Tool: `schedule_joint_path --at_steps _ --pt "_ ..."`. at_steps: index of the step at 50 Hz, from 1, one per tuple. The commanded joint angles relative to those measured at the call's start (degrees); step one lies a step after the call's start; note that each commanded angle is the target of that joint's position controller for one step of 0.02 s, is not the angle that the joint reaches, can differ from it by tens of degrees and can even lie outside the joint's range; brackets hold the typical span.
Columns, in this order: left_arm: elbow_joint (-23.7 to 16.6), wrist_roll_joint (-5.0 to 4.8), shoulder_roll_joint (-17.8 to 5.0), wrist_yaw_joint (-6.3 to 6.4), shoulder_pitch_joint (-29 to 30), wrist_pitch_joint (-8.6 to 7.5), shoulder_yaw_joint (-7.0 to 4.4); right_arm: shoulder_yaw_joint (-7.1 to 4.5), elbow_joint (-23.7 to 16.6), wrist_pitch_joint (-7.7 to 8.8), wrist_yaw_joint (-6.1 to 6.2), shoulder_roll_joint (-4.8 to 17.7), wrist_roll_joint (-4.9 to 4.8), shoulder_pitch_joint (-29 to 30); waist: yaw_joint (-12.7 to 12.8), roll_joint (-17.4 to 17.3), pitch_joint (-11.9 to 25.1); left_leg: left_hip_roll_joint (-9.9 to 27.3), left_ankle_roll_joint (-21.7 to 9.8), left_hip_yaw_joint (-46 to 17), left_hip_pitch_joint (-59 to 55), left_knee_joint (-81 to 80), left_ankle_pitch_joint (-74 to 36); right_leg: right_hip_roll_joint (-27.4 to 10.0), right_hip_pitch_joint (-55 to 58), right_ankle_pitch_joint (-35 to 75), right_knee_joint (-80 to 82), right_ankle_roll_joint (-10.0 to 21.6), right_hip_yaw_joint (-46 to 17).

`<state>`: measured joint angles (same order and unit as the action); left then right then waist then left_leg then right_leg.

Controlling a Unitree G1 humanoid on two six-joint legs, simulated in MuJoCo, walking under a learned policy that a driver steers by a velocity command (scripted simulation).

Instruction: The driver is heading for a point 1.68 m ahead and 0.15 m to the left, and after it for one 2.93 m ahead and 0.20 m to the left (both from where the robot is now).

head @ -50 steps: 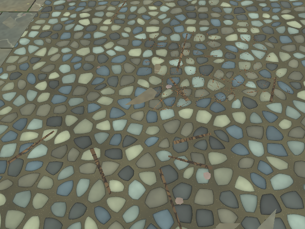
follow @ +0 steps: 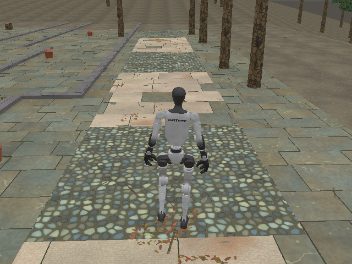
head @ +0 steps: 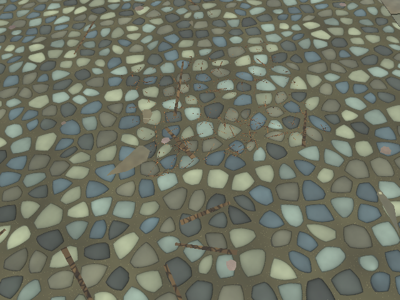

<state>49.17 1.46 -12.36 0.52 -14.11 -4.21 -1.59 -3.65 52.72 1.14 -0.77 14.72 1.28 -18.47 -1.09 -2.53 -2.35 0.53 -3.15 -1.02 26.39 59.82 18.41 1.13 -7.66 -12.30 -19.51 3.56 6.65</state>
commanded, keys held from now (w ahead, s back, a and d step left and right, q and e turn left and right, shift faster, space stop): q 0.40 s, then no key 0.60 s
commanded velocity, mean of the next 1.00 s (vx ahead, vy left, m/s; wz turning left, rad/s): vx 0.05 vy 0.00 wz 0.31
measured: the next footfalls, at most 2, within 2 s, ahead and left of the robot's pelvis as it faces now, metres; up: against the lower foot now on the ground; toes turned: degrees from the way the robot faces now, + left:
left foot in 0.28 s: +0.17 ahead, +0.11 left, +0.00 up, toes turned +13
right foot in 0.76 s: +0.19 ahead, -0.09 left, +0.00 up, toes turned +19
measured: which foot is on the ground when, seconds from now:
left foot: up 0.00-0.26, down 0.28-1.00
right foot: down 0.00-0.28, up 0.30-0.74, down 0.76-1.00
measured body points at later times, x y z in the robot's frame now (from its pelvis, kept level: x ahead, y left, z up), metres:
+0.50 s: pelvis +0.10 +0.02 -0.01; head +0.14 +0.05 +0.43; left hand +0.16 +0.30 -0.15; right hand +0.28 -0.22 -0.13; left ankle +0.16 +0.09 -0.75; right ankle +0.14 -0.13 -0.68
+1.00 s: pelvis +0.14 -0.01 +0.00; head +0.15 -0.02 +0.45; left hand +0.15 +0.25 -0.13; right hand +0.30 -0.22 -0.15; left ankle +0.13 +0.10 -0.75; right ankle +0.16 -0.11 -0.75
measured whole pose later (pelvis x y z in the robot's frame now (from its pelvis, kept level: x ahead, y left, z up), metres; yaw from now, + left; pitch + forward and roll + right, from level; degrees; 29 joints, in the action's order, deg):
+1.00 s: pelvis +0.14 -0.01 +0.00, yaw +19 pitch -1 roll +0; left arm 51.2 0.7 -11.5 1.9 -12.8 -0.7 -0.5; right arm -1.6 54.2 -0.7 0.9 12.9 0.6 -11.3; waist -0.5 -1.2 -1.5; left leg -3.1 -0.8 -4.7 11.5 22.7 10.0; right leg 2.1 -7.8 -14.0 -22.8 2.4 0.7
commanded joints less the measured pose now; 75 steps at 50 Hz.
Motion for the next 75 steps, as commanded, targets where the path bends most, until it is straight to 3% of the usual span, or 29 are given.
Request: schedule_joint_path --at_steps 1,5,8,12,13,14,15,16,18,19,21,23,28,30,34,36,37,38,39,40,41,43,45,46,47,49,55,75 --pt "-1.9 -0.66 -7.1 0.81 -2.2 -0.76 -1.45 -0.86 -2.6 -0.98 -0.62 2.3 0.16 -1.8 -0.6 8.6 1.8 0.8 1.7 0.9 6.6 2.7 -4.1 -15.2 5.4 46.3 3.7 3.9 -3.9" --pt "-1.1 -0.70 -6.3 1.74 -2.0 0.42 -1.18 0.17 -6.0 -1.54 -1.68 0.2 0.54 5.6 0.6 9.6 -0.3 0.9 2.4 4.2 6.1 -10.1 -10.1 -13.4 3.6 42.9 3.2 4.2 1.9" --pt "-0.1 -0.83 -7.7 1.92 -3.3 0.91 -1.66 0.65 -7.8 -1.65 -2.05 0.0 0.81 8.4 1.5 9.4 0.9 -0.2 0.8 6.6 1.4 -18.4 -11.5 -14.4 4.8 44.0 -0.2 4.6 3.4" --pt "-0.1 -0.99 -9.6 2.20 -2.3 1.94 -2.67 -0.27 -8.3 -1.27 -1.65 2.6 1.17 4.7 -0.3 8.3 3.8 -2.9 -3.3 7.9 -5.9 -24.2 -5.7 -15.8 6.0 48.7 -13.0 3.9 3.7" --pt "-0.4 -1.07 -10.0 2.07 -1.6 2.38 -2.85 -0.70 -7.4 -0.62 -1.25 3.3 1.42 0.6 -2.6 5.9 6.2 -4.0 -4.7 7.6 -11.5 -29.2 -9.4 -14.5 4.3 45.1 -21.8 2.6 4.7" --pt "-1.1 -0.99 -10.4 1.74 -3.0 2.52 -3.01 -1.89 -7.1 0.28 -0.45 7.4 1.81 -3.9 -5.3 -0.8 10.3 1.8 -7.7 -1.5 -21.4 -34.5 -27.0 -11.3 -3.2 28.2 -36.3 -0.8 5.6" --pt "-4.0 -0.96 -4.2 1.07 -7.0 3.07 -1.75 -3.82 -8.3 -0.02 0.32 15.3 0.95 -2.2 -0.3 -12.6 14.7 19.9 -18.1 -25.2 -34.3 -31.5 -59.4 0.6 -21.8 -26.0 -55.7 -4.0 5.0" --pt "-4.0 0.23 -6.6 0.90 -4.9 4.09 -1.87 -4.19 -8.4 -1.02 0.45 14.7 -2.23 -5.5 -4.0 -5.4 21.2 21.6 -22.8 -30.7 -33.4 -36.1 -48.4 0.7 -23.2 -26.6 -59.7 -4.2 -7.4" --pt "-4.9 -0.29 -7.2 1.05 0.9 4.31 -2.01 -2.51 -9.6 -2.45 1.27 8.5 -1.61 3.3 -1.4 0.5 5.9 16.5 -18.4 -22.8 -19.9 -41.8 -26.9 -3.1 -26.9 -17.7 -55.2 -4.4 -8.6" --pt "-5.2 0.12 -7.8 1.23 2.1 4.35 -2.27 -1.88 -10.0 -2.76 1.55 6.6 -1.45 5.9 0.0 0.9 3.1 12.9 -15.3 -19.8 -16.2 -43.1 -23.8 -4.0 -25.8 -14.4 -50.7 -4.7 -8.7" --pt "-4.0 0.93 -7.1 1.13 -1.4 5.66 -2.18 -1.51 -10.4 -2.63 1.57 5.7 -0.82 7.8 1.9 -0.3 4.5 9.2 -12.8 -14.8 -12.6 -43.0 -26.2 -3.2 -20.5 -11.4 -46.8 -5.2 -7.8" --pt "-3.5 0.24 -5.8 0.99 -3.1 6.41 -1.89 -1.71 -10.1 -1.87 1.09 6.7 -0.35 7.0 2.2 -0.1 6.7 8.2 -12.0 -13.0 -12.5 -42.7 -28.3 -2.6 -18.2 -11.0 -43.0 -5.5 -7.3" --pt "-4.6 -0.08 -6.0 1.14 0.9 7.29 -1.90 -1.65 -9.3 -2.26 0.94 7.3 0.25 6.1 0.0 -3.7 5.7 7.5 -10.4 -15.3 -11.7 -46.5 -6.4 -2.7 -17.4 -9.6 -33.1 -5.5 -7.5" --pt "-4.7 -0.26 -6.0 1.17 1.8 7.17 -1.87 -1.59 -9.1 -2.50 0.90 7.4 0.45 6.4 -0.5 -4.0 4.8 7.7 -10.1 -16.4 -11.2 -47.1 -1.8 -2.1 -15.8 -10.1 -29.5 -5.1 -7.3" --pt "-4.0 -0.83 -5.6 1.67 0.4 6.37 -1.66 -1.21 -8.1 -2.71 0.97 7.1 0.62 6.7 -0.6 -3.8 4.1 8.8 -9.8 -18.5 -11.2 -45.5 -3.6 -0.6 -10.5 -11.8 -20.7 -3.5 -6.4" --pt "-2.7 -0.91 -4.5 2.00 -3.2 5.77 -1.38 -0.85 -7.4 -2.96 1.34 6.6 0.03 7.2 1.3 -2.8 3.7 8.2 -8.1 -18.5 -9.9 -43.2 -5.6 0.3 -4.3 -7.2 -9.2 -1.9 -5.4" --pt "-2.2 -0.70 -4.4 2.15 -4.5 5.24 -1.24 -0.52 -6.9 -2.99 1.62 5.9 -0.42 6.7 2.0 -1.6 3.2 7.0 -5.8 -17.9 -7.6 -41.9 -4.7 -0.4 0.1 -2.7 -0.7 -1.0 -6.6" --pt "-2.7 0.28 -6.7 2.42 -3.8 4.53 -1.36 0.28 -6.9 -2.66 1.67 3.4 -0.68 5.2 0.7 4.0 3.2 4.2 -2.7 -15.5 -5.2 -38.2 -1.9 -7.4 2.3 -4.2 5.3 0.4 -14.9" --pt "-4.0 0.50 -10.8 2.28 -0.1 4.08 -1.87 0.78 -7.2 -2.23 1.53 1.2 -1.62 4.6 -1.6 11.6 2.5 -3.6 -0.2 -7.4 -3.4 -33.5 -0.1 -16.9 -0.6 -3.1 8.8 4.3 -26.5" --pt "-3.9 0.42 -8.4 1.74 3.0 3.67 -1.25 0.37 -6.4 -2.22 1.55 3.4 -0.63 7.2 -0.7 11.5 0.4 -4.0 0.3 -4.4 -9.7 -29.5 2.3 -19.2 -9.1 0.4 8.5 6.8 -26.3" --pt "-4.1 0.14 -6.2 1.51 5.1 3.13 -0.44 0.43 -5.7 -2.17 1.25 3.1 -0.40 6.7 -1.8 10.6 0.8 -3.1 0.4 -4.5 -13.7 -29.4 -0.4 -16.6 -10.2 2.4 7.6 6.1 -23.0" --pt "-2.8 -0.22 -6.9 1.66 4.6 2.76 -0.41 0.69 -4.5 -1.91 1.08 2.7 -0.24 7.0 -1.9 10.8 0.9 -2.6 0.6 -4.4 -15.6 -34.3 -8.4 -11.5 -7.1 5.9 4.9 2.7 -17.4" --pt "-1.9 -0.51 -7.6 1.66 2.2 2.57 -0.62 0.85 -3.3 -1.40 1.38 3.7 0.10 6.7 -0.8 9.0 2.9 -0.2 1.3 -6.2 -17.6 -38.0 -15.2 -9.5 -2.8 12.0 1.9 1.2 -15.4" --pt "-1.3 -0.79 -7.5 1.42 -0.7 2.51 -0.71 0.76 -2.5 -1.18 1.70 4.7 -0.09 6.8 1.1 7.3 3.7 1.3 1.7 -7.4 -19.1 -37.7 -18.1 -8.5 -2.4 12.8 1.7 0.6 -15.2" --pt "-0.2 -1.09 -7.0 1.39 -1.7 2.66 -0.65 0.76 -1.2 -1.22 1.80 4.2 -0.91 5.7 0.9 5.7 3.9 1.1 1.6 -7.6 -18.1 -37.4 -17.1 -7.6 -1.0 11.3 2.2 0.4 -14.3" --pt "0.6 -0.89 -6.7 1.58 -0.5 3.17 -0.67 1.14 0.5 -1.33 1.96 3.1 -0.95 5.4 0.4 5.0 2.2 1.1 1.5 -7.8 -16.5 -38.8 -15.8 -7.4 -0.2 8.5 1.8 0.3 -13.7" --pt "3.5 -0.71 -6.1 1.47 -0.5 3.55 -0.60 1.40 4.5 -1.34 2.58 3.2 -0.80 5.7 1.0 1.9 0.9 2.0 1.1 -8.7 -16.7 -40.4 -17.4 -6.6 0.1 6.8 1.6 0.3 -12.9" --pt "12.1 -0.74 -3.6 1.84 -3.5 3.70 0.88 2.81 12.3 -1.44 3.26 1.3 -0.86 3.5 0.9 2.8 -0.6 2.8 0.7 -8.4 -17.4 -41.1 -16.1 -6.0 -0.3 5.5 2.3 0.0 -12.5"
